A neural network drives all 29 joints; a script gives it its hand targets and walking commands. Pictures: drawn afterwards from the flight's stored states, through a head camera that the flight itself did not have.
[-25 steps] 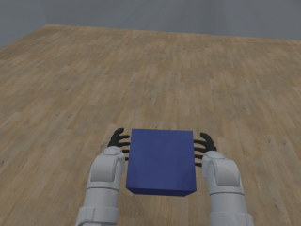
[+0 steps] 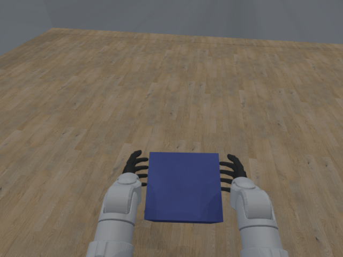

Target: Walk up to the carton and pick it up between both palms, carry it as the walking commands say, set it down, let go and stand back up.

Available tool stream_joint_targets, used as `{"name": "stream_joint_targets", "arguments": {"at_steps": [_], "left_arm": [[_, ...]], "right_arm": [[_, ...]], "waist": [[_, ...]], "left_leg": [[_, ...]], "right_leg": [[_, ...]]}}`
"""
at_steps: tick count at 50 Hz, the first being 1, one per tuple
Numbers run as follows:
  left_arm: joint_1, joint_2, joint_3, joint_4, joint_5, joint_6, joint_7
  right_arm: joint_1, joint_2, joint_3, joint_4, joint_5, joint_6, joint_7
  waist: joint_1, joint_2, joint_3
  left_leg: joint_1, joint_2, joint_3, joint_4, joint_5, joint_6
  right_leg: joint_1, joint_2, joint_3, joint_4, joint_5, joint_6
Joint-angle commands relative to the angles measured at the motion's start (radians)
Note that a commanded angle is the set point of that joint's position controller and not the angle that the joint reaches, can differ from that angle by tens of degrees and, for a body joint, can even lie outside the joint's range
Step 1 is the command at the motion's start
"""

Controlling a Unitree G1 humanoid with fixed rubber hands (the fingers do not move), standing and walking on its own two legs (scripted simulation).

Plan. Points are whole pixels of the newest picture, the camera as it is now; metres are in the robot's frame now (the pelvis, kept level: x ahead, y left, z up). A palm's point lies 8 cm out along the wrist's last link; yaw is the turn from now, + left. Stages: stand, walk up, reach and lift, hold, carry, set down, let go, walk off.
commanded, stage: carry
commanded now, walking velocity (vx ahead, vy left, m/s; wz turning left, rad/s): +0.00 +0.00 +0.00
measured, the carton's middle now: (183, 191) +0.33 -0.01 -0.04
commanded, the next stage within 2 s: hold in 0.48 s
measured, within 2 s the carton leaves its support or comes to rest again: neither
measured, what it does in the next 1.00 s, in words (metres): stands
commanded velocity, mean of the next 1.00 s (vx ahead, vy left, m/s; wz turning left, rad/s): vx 0.00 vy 0.00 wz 0.00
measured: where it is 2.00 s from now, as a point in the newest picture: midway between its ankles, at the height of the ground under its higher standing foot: outside the picture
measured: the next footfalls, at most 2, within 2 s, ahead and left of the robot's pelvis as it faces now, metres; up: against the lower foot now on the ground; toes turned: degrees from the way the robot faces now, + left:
none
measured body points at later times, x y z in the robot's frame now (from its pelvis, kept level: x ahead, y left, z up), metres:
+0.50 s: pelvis +0.01 +0.00 +0.00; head -0.01 +0.00 +0.45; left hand +0.32 +0.13 +0.04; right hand +0.32 -0.14 +0.04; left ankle +0.05 +0.11 -0.73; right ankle +0.02 -0.10 -0.73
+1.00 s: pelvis -0.02 +0.01 +0.01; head -0.09 +0.02 +0.45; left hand +0.29 +0.15 +0.06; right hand +0.30 -0.11 +0.07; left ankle +0.05 +0.12 -0.73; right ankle +0.02 -0.10 -0.73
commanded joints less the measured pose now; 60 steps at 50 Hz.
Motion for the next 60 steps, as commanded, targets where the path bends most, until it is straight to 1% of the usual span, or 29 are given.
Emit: {"name": "stream_joint_targets", "arguments": {"at_steps": [1, 11, 24, 25, 26, 27, 28, 29, 30, 31, 32, 33, 35, 38, 41, 44, 47, 49, 51, 54, 57, 60], "left_arm": [[-0.370, -0.886, -0.443, -0.055, -0.242, -0.049, -0.220], [-0.352, -0.848, -0.434, -0.047, -0.221, -0.108, -0.213], [-0.346, -0.818, -0.426, -0.037, -0.204, -0.145, -0.209], [-0.249, -0.869, -0.383, 0.026, -0.152, -0.128, -0.241], [-0.273, -0.886, -0.427, -0.005, -0.154, -0.149, -0.249], [-0.300, -0.908, -0.436, -0.020, -0.165, -0.157, -0.262], [-0.298, -0.949, -0.459, -0.046, -0.177, -0.159, -0.272], [-0.328, -0.972, -0.482, -0.088, -0.199, -0.158, -0.281], [-0.379, -0.990, -0.493, -0.139, -0.212, -0.155, -0.287], [-0.376, -1.000, -0.494, -0.134, -0.210, -0.145, -0.285], [-0.365, -1.009, -0.483, -0.122, -0.205, -0.135, -0.281], [-0.353, -1.014, -0.465, -0.101, -0.195, -0.127, -0.280], [-0.362, -1.022, -0.426, -0.052, -0.172, -0.116, -0.281], [-0.397, -1.053, -0.368, 0.023, -0.142, -0.112, -0.286], [-0.444, -1.091, -0.334, 0.078, -0.127, -0.109, -0.292], [-0.496, -1.120, -0.313, 0.124, -0.119, -0.108, -0.295], [-0.573, -1.128, -0.294, 0.170, -0.114, -0.115, -0.300], [-0.633, -1.129, -0.272, 0.203, -0.107, -0.122, -0.302], [-0.701, -1.124, -0.239, 0.245, -0.093, -0.130, -0.302], [-0.807, -1.099, -0.177, 0.324, -0.065, -0.146, -0.301], [-0.859, -1.059, -0.122, 0.391, -0.041, -0.161, -0.303], [-0.872, -1.022, -0.086, 0.407, -0.022, -0.167, -0.304]], "right_arm": [[-0.453, 0.822, 0.453, -0.099, 0.255, -0.075, 0.222], [-0.424, 0.788, 0.448, -0.084, 0.232, -0.135, 0.216], [-0.404, 0.768, 0.443, -0.063, 0.215, -0.173, 0.212], [-0.308, 0.997, 0.532, 0.086, 0.203, -0.150, 0.259], [-0.352, 0.989, 0.509, 0.061, 0.197, -0.192, 0.277], [-0.418, 0.990, 0.499, 0.013, 0.195, -0.213, 0.284], [-0.443, 1.013, 0.510, -0.027, 0.203, -0.221, 0.288], [-0.459, 1.032, 0.528, -0.046, 0.215, -0.224, 0.289], [-0.493, 1.033, 0.529, -0.059, 0.221, -0.228, 0.292], [-0.491, 1.029, 0.525, -0.034, 0.215, -0.221, 0.295], [-0.483, 1.022, 0.519, -0.005, 0.212, -0.212, 0.300], [-0.474, 1.015, 0.508, 0.025, 0.205, -0.206, 0.305], [-0.487, 1.003, 0.470, 0.080, 0.189, -0.199, 0.316], [-0.540, 0.995, 0.408, 0.155, 0.165, -0.202, 0.334], [-0.594, 0.992, 0.346, 0.214, 0.137, -0.207, 0.349], [-0.635, 0.986, 0.293, 0.266, 0.106, -0.209, 0.362], [-0.682, 0.983, 0.242, 0.326, 0.078, -0.211, 0.371], [-0.731, 0.984, 0.214, 0.366, 0.066, -0.215, 0.378], [-0.802, 0.985, 0.187, 0.405, 0.058, -0.221, 0.385], [-0.910, 0.993, 0.140, 0.474, 0.056, -0.235, 0.390], [-0.953, 1.024, 0.099, 0.548, 0.055, -0.243, 0.383], [-0.941, 1.047, 0.056, 0.614, 0.044, -0.243, 0.374]], "waist": [[-0.002, -0.005, -0.259], [-0.002, -0.006, -0.251], [-0.002, -0.006, -0.238], [0.073, -0.136, -0.117], [0.024, -0.097, -0.140], [0.038, -0.067, -0.157], [0.037, -0.042, -0.185], [0.021, -0.034, -0.217], [0.012, -0.016, -0.235], [0.011, 0.003, -0.230], [0.012, 0.011, -0.209], [0.017, 0.012, -0.186], [0.025, 0.012, -0.132], [0.032, 0.012, -0.074], [0.029, 0.032, -0.052], [0.020, 0.051, -0.046], [0.005, 0.053, -0.034], [0.004, 0.050, -0.027], [0.010, 0.047, -0.022], [0.024, 0.023, -0.012], [0.044, -0.023, -0.011], [0.060, -0.022, -0.010]], "left_leg": [[0.095, 0.107, -0.108, -0.079, 0.079, 0.023], [0.106, 0.104, -0.104, -0.077, 0.085, 0.023], [0.117, 0.100, -0.105, -0.082, 0.094, 0.026], [0.294, -0.160, -0.133, -0.037, 0.214, 0.009], [0.317, -0.154, -0.154, -0.049, 0.256, 0.005], [0.297, -0.152, -0.166, -0.065, 0.247, 0.005], [0.297, -0.145, -0.179, -0.072, 0.295, 0.004], [0.327, -0.146, -0.181, -0.066, 0.332, 0.002], [0.343, -0.143, -0.186, -0.066, 0.320, -0.005], [0.348, -0.138, -0.188, -0.073, 0.310, -0.008], [0.357, -0.133, -0.190, -0.079, 0.304, -0.012], [0.364, -0.131, -0.193, -0.086, 0.292, -0.016], [0.364, -0.129, -0.196, -0.104, 0.229, -0.019], [0.364, -0.117, -0.205, -0.127, 0.156, -0.017], [0.370, -0.100, -0.215, -0.157, 0.114, -0.020], [0.358, -0.079, -0.225, -0.196, 0.067, -0.021], [0.336, -0.067, -0.225, -0.227, -0.012, -0.021], [0.319, -0.060, -0.222, -0.245, -0.080, -0.020], [0.299, -0.054, -0.213, -0.265, -0.156, -0.019], [0.272, -0.050, -0.193, -0.283, -0.249, -0.021], [0.255, -0.052, -0.161, -0.275, -0.244, -0.021], [0.249, -0.057, -0.141, -0.274, -0.201, -0.025]], "right_leg": [[0.128, -0.113, 0.120, -0.076, 0.114, -0.010], [0.139, -0.115, 0.115, -0.079, 0.124, -0.011], [0.149, -0.116, 0.109, -0.082, 0.124, -0.013], [0.250, 0.026, 0.219, -0.130, 0.243, 0.016], [0.257, 0.027, 0.227, -0.130, 0.310, 0.018], [0.291, 0.030, 0.227, -0.117, 0.300, 0.010], [0.330, 0.034, 0.225, -0.100, 0.367, 0.011], [0.332, 0.036, 0.222, -0.095, 0.405, 0.017], [0.317, 0.046, 0.217, -0.088, 0.357, 0.013], [0.315, 0.048, 0.213, -0.089, 0.334, 0.007], [0.307, 0.049, 0.211, -0.094, 0.316, 0.003], [0.297, 0.051, 0.208, -0.101, 0.294, -0.001], [0.279, 0.055, 0.203, -0.116, 0.215, -0.009], [0.260, 0.061, 0.194, -0.128, 0.122, -0.021], [0.258, 0.072, 0.180, -0.129, 0.085, -0.029], [0.279, 0.084, 0.163, -0.123, 0.072, -0.029], [0.297, 0.089, 0.146, -0.126, 0.035, -0.025], [0.302, 0.090, 0.137, -0.132, -0.005, -0.022], [0.304, 0.087, 0.134, -0.145, -0.062, -0.018], [0.305, 0.075, 0.144, -0.175, -0.163, -0.013], [0.333, 0.054, 0.169, -0.214, -0.201, -0.008], [0.367, 0.041, 0.183, -0.237, -0.188, 0.000]]}}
